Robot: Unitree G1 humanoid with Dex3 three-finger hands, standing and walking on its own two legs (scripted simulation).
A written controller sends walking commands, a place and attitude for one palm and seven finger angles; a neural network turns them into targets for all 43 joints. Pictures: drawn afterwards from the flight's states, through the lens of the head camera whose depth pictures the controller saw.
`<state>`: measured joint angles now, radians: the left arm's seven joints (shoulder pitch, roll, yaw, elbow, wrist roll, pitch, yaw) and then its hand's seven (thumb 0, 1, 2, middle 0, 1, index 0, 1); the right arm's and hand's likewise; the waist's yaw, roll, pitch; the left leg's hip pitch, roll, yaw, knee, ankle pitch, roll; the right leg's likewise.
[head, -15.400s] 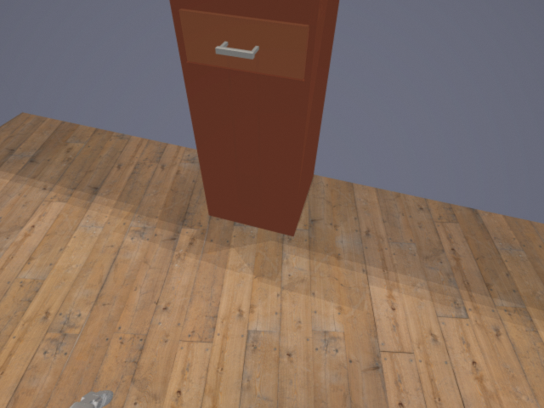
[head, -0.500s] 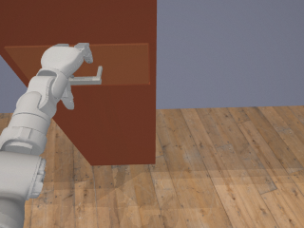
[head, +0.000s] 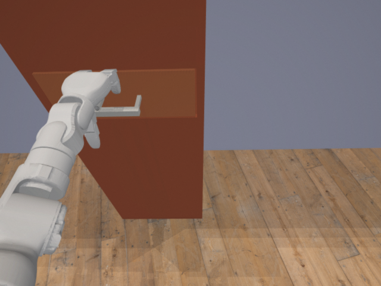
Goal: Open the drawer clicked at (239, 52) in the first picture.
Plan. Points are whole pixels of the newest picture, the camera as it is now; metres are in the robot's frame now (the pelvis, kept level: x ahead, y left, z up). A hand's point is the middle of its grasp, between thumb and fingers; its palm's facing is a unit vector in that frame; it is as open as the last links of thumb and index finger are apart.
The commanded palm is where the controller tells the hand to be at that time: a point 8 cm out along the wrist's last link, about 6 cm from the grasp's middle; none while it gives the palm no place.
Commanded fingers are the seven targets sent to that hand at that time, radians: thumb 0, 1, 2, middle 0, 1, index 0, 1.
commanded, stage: move the hooked fingers above the handle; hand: left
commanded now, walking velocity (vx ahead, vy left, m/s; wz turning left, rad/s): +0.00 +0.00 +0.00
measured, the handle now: (118, 105) +0.52 +0.20 +0.09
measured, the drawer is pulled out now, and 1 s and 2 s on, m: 0.00 0.00 0.00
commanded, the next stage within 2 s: lift the fingers back up to retry in 0.58 s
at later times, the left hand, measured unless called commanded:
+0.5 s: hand (98, 105) +0.46 +0.22 +0.14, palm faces -0.10 -0.02 -0.99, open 13.7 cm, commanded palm +0.45 +0.22 +0.20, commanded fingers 0.00 -0.50 0.30 -0.30 -1.20 -0.30 -1.20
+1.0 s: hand (104, 97) +0.48 +0.21 +0.15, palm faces -0.02 -0.01 -1.00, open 13.6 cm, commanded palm +0.46 +0.22 +0.20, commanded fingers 0.00 -0.50 0.30 -0.30 -1.20 -0.30 -1.20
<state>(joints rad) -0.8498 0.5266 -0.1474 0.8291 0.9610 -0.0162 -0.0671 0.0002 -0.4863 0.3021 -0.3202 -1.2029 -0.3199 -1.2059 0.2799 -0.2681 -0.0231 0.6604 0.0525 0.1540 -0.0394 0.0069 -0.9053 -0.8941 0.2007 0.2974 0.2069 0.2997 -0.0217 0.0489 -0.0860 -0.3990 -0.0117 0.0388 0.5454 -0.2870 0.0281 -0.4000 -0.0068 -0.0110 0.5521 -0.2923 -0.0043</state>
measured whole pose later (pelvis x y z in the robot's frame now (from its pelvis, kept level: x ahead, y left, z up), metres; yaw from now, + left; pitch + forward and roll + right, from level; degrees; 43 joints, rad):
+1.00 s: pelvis +0.00 +0.00 +0.00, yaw -1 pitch +9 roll +0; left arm -0.91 0.52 -0.11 0.90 0.99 0.02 0.00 0.00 -0.49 0.30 -0.36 -1.24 -0.35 -1.25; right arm 0.27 -0.26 -0.01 0.67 0.05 0.15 -0.04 0.01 -0.91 -0.89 0.20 0.30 0.21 0.30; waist -0.05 0.06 -0.10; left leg -0.43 0.00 0.05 0.56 -0.29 0.02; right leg -0.43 0.00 0.00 0.57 -0.29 -0.01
